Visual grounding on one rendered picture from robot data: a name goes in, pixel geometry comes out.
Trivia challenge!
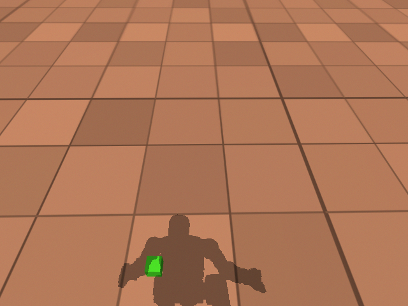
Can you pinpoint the cube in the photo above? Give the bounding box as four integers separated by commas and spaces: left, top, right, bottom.
145, 256, 163, 277

